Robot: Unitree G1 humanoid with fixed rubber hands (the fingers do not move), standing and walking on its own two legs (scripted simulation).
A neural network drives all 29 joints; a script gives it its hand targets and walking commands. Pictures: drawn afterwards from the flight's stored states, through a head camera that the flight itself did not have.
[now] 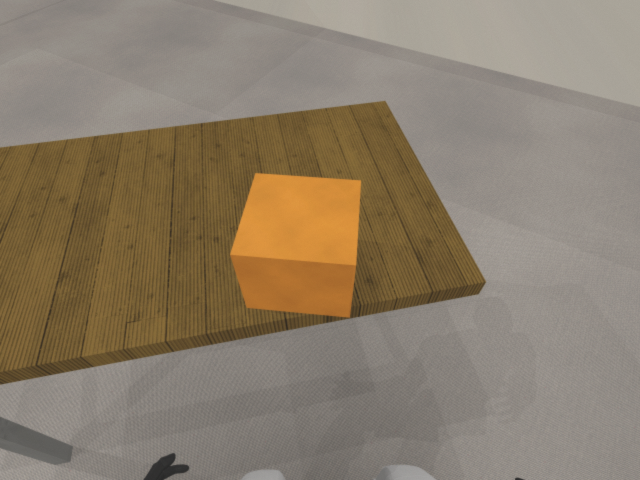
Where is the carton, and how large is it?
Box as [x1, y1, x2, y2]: [230, 173, 360, 317]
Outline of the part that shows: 255,173 230,253 246,306 253,308 349,317 356,259 360,180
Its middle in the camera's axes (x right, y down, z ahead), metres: -0.03 +0.01 +0.62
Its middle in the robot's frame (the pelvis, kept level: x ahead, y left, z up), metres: +0.45 +0.04 -0.02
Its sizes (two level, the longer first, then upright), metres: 0.169 0.163 0.147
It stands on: a table, 0.66 m high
